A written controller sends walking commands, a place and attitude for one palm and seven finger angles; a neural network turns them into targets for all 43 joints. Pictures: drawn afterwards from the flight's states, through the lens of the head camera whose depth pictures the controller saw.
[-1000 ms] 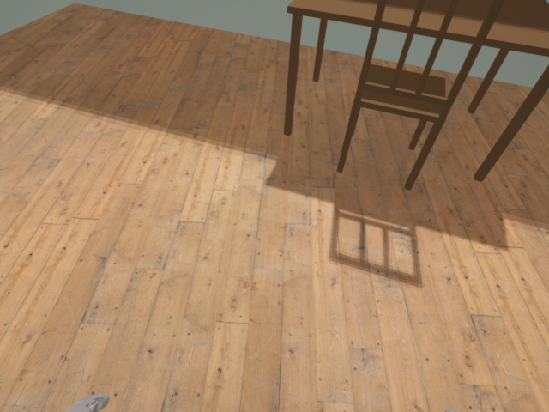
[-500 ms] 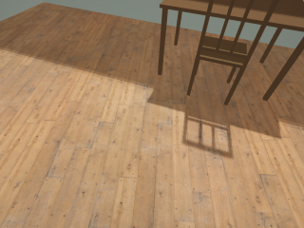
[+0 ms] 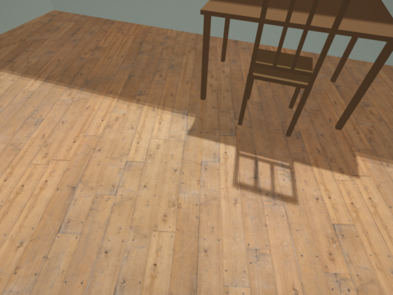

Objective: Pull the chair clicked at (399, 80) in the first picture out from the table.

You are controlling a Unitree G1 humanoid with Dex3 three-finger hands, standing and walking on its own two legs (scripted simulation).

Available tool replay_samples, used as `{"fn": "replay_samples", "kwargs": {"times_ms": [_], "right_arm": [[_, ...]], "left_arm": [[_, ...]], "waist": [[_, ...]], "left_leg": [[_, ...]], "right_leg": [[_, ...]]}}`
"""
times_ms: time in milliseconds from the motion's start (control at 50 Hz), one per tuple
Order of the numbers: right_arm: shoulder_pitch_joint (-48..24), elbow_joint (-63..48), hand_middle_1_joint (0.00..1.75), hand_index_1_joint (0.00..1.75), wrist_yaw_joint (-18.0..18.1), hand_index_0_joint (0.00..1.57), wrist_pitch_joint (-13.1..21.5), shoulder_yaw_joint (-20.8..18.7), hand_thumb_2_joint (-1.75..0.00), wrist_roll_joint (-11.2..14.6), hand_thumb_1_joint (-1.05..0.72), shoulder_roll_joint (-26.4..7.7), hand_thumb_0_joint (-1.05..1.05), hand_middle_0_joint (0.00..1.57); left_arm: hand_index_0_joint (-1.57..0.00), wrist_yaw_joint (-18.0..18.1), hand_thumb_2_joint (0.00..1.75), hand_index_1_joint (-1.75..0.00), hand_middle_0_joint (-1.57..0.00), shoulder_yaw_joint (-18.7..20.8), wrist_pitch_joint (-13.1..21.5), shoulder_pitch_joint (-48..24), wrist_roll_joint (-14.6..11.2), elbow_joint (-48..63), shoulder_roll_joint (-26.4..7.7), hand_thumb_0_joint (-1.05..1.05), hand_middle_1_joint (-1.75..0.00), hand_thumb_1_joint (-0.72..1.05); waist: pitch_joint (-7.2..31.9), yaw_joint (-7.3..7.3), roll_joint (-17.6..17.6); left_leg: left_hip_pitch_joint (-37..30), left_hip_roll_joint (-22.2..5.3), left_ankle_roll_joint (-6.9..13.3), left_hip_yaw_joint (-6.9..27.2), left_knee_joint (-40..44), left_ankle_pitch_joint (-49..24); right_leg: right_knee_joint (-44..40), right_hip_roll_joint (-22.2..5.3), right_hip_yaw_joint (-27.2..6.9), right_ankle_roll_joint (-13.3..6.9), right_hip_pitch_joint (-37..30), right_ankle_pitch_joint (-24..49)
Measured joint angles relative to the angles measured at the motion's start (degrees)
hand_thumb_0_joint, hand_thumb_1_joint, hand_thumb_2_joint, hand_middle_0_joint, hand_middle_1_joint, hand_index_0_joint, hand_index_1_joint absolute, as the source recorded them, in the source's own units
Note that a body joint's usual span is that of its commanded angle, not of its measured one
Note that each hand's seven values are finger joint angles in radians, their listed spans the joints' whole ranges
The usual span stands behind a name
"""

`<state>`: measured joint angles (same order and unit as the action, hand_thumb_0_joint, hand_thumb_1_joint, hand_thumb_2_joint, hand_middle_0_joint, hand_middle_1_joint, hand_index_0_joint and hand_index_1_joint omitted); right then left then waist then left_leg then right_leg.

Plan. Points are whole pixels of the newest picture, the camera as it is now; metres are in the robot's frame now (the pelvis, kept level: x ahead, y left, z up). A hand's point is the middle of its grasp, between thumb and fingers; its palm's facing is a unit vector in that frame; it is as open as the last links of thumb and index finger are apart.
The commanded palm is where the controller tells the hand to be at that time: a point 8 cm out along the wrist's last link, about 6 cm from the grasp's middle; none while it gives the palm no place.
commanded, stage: look at it before walking up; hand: left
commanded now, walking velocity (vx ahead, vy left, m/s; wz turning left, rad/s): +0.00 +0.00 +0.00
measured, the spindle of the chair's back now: (283, 33) +1.42 -0.41 -0.06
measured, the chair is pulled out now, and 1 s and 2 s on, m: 0.00 0.00 0.00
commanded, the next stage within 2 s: walk to a spot facing it in 0.44 s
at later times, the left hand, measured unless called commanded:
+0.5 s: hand out of the picture +0.07 +0.24 -0.16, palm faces -0.02 -0.95 -0.33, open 7.4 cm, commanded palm none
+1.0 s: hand out of the picture +0.05 +0.17 -0.18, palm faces -0.13 -0.96 -0.26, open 7.4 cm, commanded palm none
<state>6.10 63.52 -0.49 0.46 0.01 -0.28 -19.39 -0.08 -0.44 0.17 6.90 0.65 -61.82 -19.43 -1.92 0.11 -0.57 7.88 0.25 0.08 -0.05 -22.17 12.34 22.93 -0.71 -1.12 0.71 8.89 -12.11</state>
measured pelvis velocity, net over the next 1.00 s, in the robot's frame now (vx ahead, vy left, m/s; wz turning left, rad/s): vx -0.01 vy -0.03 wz -0.19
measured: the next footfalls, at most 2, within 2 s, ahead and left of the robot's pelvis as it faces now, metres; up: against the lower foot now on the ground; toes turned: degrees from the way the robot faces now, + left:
left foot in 1.42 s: +0.24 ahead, +0.07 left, +0.00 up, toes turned -22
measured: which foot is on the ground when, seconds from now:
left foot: down 0.00-0.92, up 0.94-1.00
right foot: down 0.00-1.00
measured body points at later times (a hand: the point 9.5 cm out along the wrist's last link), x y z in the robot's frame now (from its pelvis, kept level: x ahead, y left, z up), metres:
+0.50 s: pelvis +0.00 +0.00 +0.00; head +0.01 +0.00 +0.45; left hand +0.07 +0.29 -0.13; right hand +0.08 -0.30 -0.13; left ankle +0.00 +0.12 -0.74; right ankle +0.00 -0.13 -0.74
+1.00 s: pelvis -0.01 -0.03 -0.02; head +0.02 -0.06 +0.43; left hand +0.06 +0.22 -0.16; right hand +0.03 -0.29 -0.18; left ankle -0.01 +0.11 -0.70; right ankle -0.01 -0.11 -0.74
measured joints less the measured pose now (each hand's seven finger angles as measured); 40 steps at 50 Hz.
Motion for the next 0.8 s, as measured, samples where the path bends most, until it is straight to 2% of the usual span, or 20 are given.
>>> {"fn": "replay_samples", "kwargs": {"times_ms": [580, 680, 800], "right_arm": [[-0.1, 0.6, 0.3, 0.3, 0.1, 0.21, -0.1, 0.1, -0.9, 0.1, -0.9, 0.1, 0.01, 0.2], [-0.3, -0.9, 0.3, 0.3, 0.9, 0.21, -0.5, -0.3, -0.9, 0.0, -0.9, 1.0, 0.01, 0.2], [0.4, -4.7, 0.3, 0.3, 1.3, 0.2, -1.6, -1.0, -0.9, -0.1, -0.9, 4.2, 0.0, 0.2]], "left_arm": [[-0.2, -0.1, 0.89, -0.3, -0.21, 0.1, 0.1, 0.9, 0.0, -0.9, -0.1, 0.0, -0.3, 0.91], [-0.2, 0.4, 0.89, -0.3, -0.21, 0.6, -1.3, 1.7, 0.0, 0.3, 0.5, 0.0, -0.3, 0.91], [-0.2, -0.1, 0.89, -0.3, -0.2, 1.4, -3.3, 3.6, 0.3, 3.2, 2.4, 0.0, -0.3, 0.91]], "waist": [[-0.7, 0.38, 0.0], [-0.9, 1.06, -0.1], [-2.4, 1.34, -1.2]], "left_leg": [[-0.2, -0.5, -0.4, 0.3, 1.2, -0.7], [1.0, -1.0, -0.5, -1.4, -0.9, 0.6], [3.3, -1.7, -0.6, -5.0, -6.0, 3.5]], "right_leg": [[-1.7, 0.4, 0.3, -0.3, -0.5, 0.9], [0.9, 1.0, -1.4, -0.3, 1.7, 0.2], [9.6, 1.8, -3.9, -0.5, 7.2, -2.7]]}}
